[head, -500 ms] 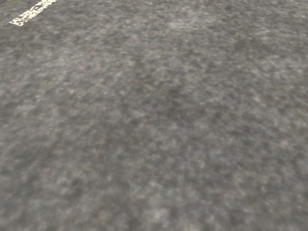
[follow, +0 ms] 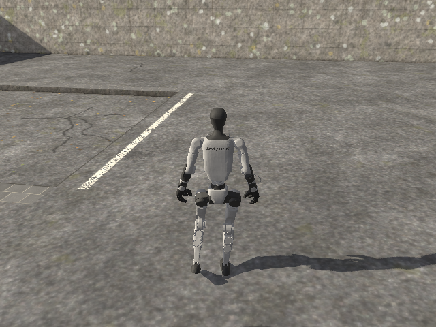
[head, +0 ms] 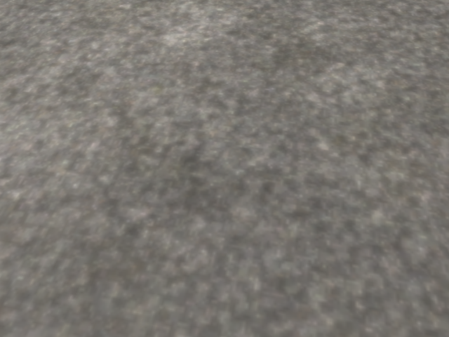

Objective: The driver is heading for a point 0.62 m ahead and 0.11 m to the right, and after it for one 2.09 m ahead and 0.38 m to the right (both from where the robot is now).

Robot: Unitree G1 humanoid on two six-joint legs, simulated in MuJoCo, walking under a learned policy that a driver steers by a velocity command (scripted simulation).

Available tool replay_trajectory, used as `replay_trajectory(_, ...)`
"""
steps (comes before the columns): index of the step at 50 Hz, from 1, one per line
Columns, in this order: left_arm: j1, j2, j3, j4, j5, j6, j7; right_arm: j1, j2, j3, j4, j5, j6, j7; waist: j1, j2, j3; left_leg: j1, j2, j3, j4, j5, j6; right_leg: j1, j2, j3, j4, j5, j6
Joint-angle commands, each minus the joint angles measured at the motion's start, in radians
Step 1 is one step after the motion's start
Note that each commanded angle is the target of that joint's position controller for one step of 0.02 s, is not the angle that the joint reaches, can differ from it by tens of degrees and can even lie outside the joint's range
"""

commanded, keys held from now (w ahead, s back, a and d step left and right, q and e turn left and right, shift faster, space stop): w+e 0.88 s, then w+q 0.12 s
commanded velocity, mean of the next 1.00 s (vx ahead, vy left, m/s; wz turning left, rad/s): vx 0.50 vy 0.00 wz -0.55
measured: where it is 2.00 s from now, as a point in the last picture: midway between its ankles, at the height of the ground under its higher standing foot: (328, 173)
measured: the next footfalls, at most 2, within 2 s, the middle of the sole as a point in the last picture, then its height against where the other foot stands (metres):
left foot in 0.32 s outside the picture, level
right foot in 0.84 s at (310, 305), level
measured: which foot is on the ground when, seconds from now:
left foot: up 0.00-0.30, down 0.32-0.84, up 0.86-1.00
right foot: down 0.00-0.34, up 0.36-0.82, down 0.84-1.00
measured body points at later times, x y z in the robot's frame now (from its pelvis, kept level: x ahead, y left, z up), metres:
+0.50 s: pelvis +0.29 +0.05 +0.01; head +0.31 +0.05 +0.46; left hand +0.47 +0.29 -0.11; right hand +0.33 -0.25 -0.09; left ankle +0.34 +0.15 -0.73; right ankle +0.22 -0.08 -0.64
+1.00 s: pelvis +0.52 -0.12 +0.00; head +0.55 -0.14 +0.45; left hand +0.78 +0.04 -0.09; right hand +0.47 -0.41 -0.11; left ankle +0.57 +0.05 -0.64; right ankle +0.52 -0.19 -0.73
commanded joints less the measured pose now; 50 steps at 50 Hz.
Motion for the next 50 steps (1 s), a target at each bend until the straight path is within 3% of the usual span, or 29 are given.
replay_trajectory(1,-0.038,0.115,0.028,-0.086,-0.002,-0.023,0.011,0.061,-0.106,-0.034,-0.065,-0.02,0.011,-0.011,-0.045,-0.045,-0.069,-0.106,0.058,-0.019,-0.09,0.06,-0.035,0.05,-0.26,0.33,-0.264,0.074,-0.192)
replay_trajectory(5,0.039,0.159,0.041,-0.072,-0.01,-0.017,0.038,-0.11,-0.076,-0.023,-0.134,-0.028,0.018,-0.017,0.01,-0.055,-0.029,-0.109,0.02,0.004,-0.406,0.317,-0.081,-0.022,-0.198,0.25,-0.258,0.066,-0.148)
replay_trajectory(7,0.079,0.167,0.044,-0.063,-0.018,-0.008,0.045,-0.187,-0.058,-0.014,-0.158,-0.02,0.01,-0.009,0.046,-0.069,-0.038,-0.047,-0.021,0.014,-0.558,0.428,-0.085,-0.025,-0.179,0.24,-0.234,0.035,-0.117)
replay_trajectory(10,0.133,0.165,0.046,-0.046,-0.027,0.003,0.049,-0.254,-0.082,-0.018,-0.188,0.0,0.002,0.004,0.071,-0.085,-0.047,-0.02,-0.048,-0.009,-0.651,0.442,-0.083,0.048,-0.209,0.31,-0.183,-0.024,-0.104)
replay_trajectory(13,0.148,0.157,0.045,-0.046,-0.022,0.015,0.056,-0.25,-0.125,-0.032,-0.199,0.006,-0.012,0.018,0.051,-0.11,-0.06,0.005,-0.057,-0.037,-0.716,0.319,-0.054,0.164,-0.248,0.41,-0.076,-0.021,-0.088)
replay_trajectory(15,0.13,0.137,0.039,-0.055,-0.016,0.022,0.056,-0.132,-0.153,-0.049,-0.171,0.005,-0.022,0.014,-0.017,-0.133,-0.099,0.168,-0.058,-0.012,-0.771,0.261,-0.006,0.164,-0.222,0.422,0.028,0.036,-0.055)
replay_trajectory(16,0.128,0.083,0.019,-0.068,-0.008,0.017,0.05,-0.006,-0.194,-0.064,-0.156,-0.012,-0.027,0.007,-0.077,-0.09,-0.21,0.392,0.041,-0.088,-0.751,0.235,0.052,0.092,-0.168,0.364,0.227,0.023,-0.022)
replay_trajectory(17,0.228,0.016,-0.001,-0.089,-0.015,0.009,0.047,0.127,-0.278,-0.085,-0.144,-0.031,-0.021,-0.001,-0.075,0.123,-0.37,0.767,0.272,-0.416,-0.763,0.131,0.181,-0.19,-0.032,0.214,0.56,-0.241,0.054)
replay_trajectory(18,0.275,0.055,-0.004,-0.109,-0.035,0.001,0.047,0.18,-0.266,-0.089,-0.108,-0.007,-0.004,0.009,-0.062,0.332,-0.409,0.854,0.39,-0.757,-0.86,-0.127,0.26,-0.425,-0.047,0.162,0.776,-0.482,0.077)
replay_trajectory(19,0.208,0.154,0.02,-0.095,-0.041,0.005,0.049,0.124,-0.168,-0.065,-0.134,0.0,0.002,0.008,-0.087,0.177,-0.268,0.743,0.345,-0.655,-0.891,-0.235,0.215,-0.492,-0.11,0.186,0.862,-0.396,0.087)
replay_trajectory(20,0.121,0.171,0.027,-0.11,-0.031,0.012,0.05,0.074,-0.132,-0.054,-0.142,-0.004,0.011,0.005,-0.091,0.098,-0.162,0.617,0.295,-0.485,-0.899,-0.139,0.17,-0.492,-0.142,0.146,0.867,-0.309,0.095)
replay_trajectory(21,0.082,0.155,0.028,-0.122,-0.02,0.015,0.049,0.029,-0.112,-0.045,-0.141,-0.01,0.016,0.005,-0.071,0.065,-0.093,0.503,0.246,-0.367,-0.925,-0.008,0.155,-0.464,-0.171,0.135,0.827,-0.245,0.101)
replay_trajectory(23,0.078,0.117,0.03,-0.132,-0.023,0.024,0.04,-0.007,-0.087,-0.036,-0.129,-0.018,0.016,0.004,-0.033,0.103,-0.042,0.377,0.186,-0.212,-0.978,0.129,0.138,-0.392,-0.216,0.118,0.761,-0.182,0.104)
replay_trajectory(25,0.075,0.076,0.023,-0.145,-0.026,0.035,0.035,-0.004,-0.093,-0.042,-0.114,-0.01,0.008,0.007,-0.024,0.103,-0.037,0.347,0.177,-0.122,-1.015,0.221,0.155,-0.386,-0.227,0.095,0.731,-0.15,0.112)
replay_trajectory(28,0.024,0.061,0.018,-0.179,-0.018,0.04,0.032,0.007,-0.129,-0.056,-0.092,-0.01,0.005,0.007,-0.025,0.067,-0.03,0.367,0.191,-0.027,-1.038,0.352,0.177,-0.429,-0.238,0.094,0.616,-0.056,0.127)
replay_trajectory(33,-0.12,0.036,0.004,-0.219,-0.017,0.024,0.0,0.034,-0.167,-0.064,-0.063,-0.002,0.022,-0.002,-0.074,0.046,0.0,0.403,0.17,0.134,-1.039,0.41,0.142,-0.366,-0.22,0.017,0.326,0.162,0.11)
replay_trajectory(37,-0.202,0.048,0.007,-0.266,-0.022,0.024,-0.022,0.079,-0.203,-0.075,-0.035,0.017,0.043,-0.002,-0.082,0.046,0.027,0.511,0.211,0.186,-0.995,0.51,0.117,-0.35,-0.197,-0.031,0.213,0.089,0.065)
replay_trajectory(39,-0.172,0.08,0.023,-0.273,-0.017,0.029,-0.026,0.075,-0.234,-0.085,-0.035,0.025,0.056,-0.007,-0.043,0.075,-0.013,0.55,0.213,0.226,-0.88,0.822,0.097,-0.25,-0.14,-0.084,0.192,-0.015,0.024)
replay_trajectory(40,-0.102,0.109,0.039,-0.262,-0.014,0.033,-0.024,0.073,-0.249,-0.09,-0.037,0.027,0.064,-0.012,0.003,0.089,-0.063,0.553,0.207,0.245,-0.76,0.98,0.086,-0.147,-0.1,-0.11,0.185,-0.059,-0.001)
replay_trajectory(41,0.048,0.152,0.066,-0.224,-0.017,0.037,-0.017,0.06,-0.246,-0.087,-0.041,0.03,0.071,-0.016,0.091,0.072,-0.14,0.491,0.18,0.274,-0.567,1.021,0.062,0.063,-0.058,-0.122,0.124,-0.01,-0.037)
replay_trajectory(42,0.226,0.22,0.099,-0.179,-0.02,0.047,0.003,0.071,-0.212,-0.072,-0.055,0.014,0.067,-0.02,0.17,0.003,-0.232,0.262,0.143,0.274,-0.283,0.792,0.022,0.38,-0.107,0.001,0.108,0.015,-0.085)
replay_trajectory(43,0.199,0.345,0.112,-0.183,-0.03,0.04,0.014,0.179,-0.055,-0.02,-0.117,-0.034,0.043,-0.001,0.036,-0.292,-0.319,-0.209,-0.049,0.216,0.091,-0.208,-0.039,0.735,-0.388,0.561,0.055,-0.093,-0.267)
replay_trajectory(44,0.246,0.271,0.09,-0.214,-0.023,0.025,0.011,0.086,-0.127,-0.025,-0.13,0.0,0.003,0.014,0.116,-0.194,-0.477,-0.323,-0.086,-0.021,0.22,-0.278,-0.031,0.787,-0.464,0.845,-0.114,-0.272,-0.325)
replay_trajectory(45,0.214,0.2,0.067,-0.188,-0.01,0.013,0.008,0.0,-0.179,-0.04,-0.144,0.044,-0.013,0.023,0.127,-0.126,-0.325,-0.393,-0.027,-0.023,0.204,-0.168,-0.011,0.685,-0.446,0.678,-0.142,-0.201,-0.258)
replay_trajectory(46,0.149,0.169,0.055,-0.188,-0.011,0.005,0.009,-0.012,-0.164,-0.032,-0.144,0.041,-0.018,0.019,0.083,-0.059,-0.227,-0.357,0.02,-0.008,0.119,-0.075,0.0,0.524,-0.411,0.543,-0.141,-0.101,-0.218)
replay_trajectory(47,0.073,0.131,0.041,-0.194,-0.007,0.003,0.01,-0.012,-0.162,-0.034,-0.125,0.019,-0.013,0.012,0.042,-0.024,-0.163,-0.291,0.061,0.001,0.044,-0.024,-0.008,0.378,-0.378,0.431,-0.146,0.032,-0.187)
replay_trajectory(48,0.031,0.104,0.028,-0.2,0.007,-0.002,0.011,0.016,-0.166,-0.039,-0.112,0.012,0.001,0.013,0.006,-0.048,-0.139,-0.211,0.087,-0.006,0.006,0.01,-0.012,0.274,-0.352,0.358,-0.17,0.133,-0.176)
replay_trajectory(50,0.016,0.105,0.026,-0.181,0.01,-0.017,0.011,0.062,-0.137,-0.036,-0.089,0.012,0.03,0.016,-0.025,-0.06,-0.123,-0.144,0.095,0.006,-0.036,0.045,-0.028,0.175,-0.336,0.274,-0.223,0.216,-0.176)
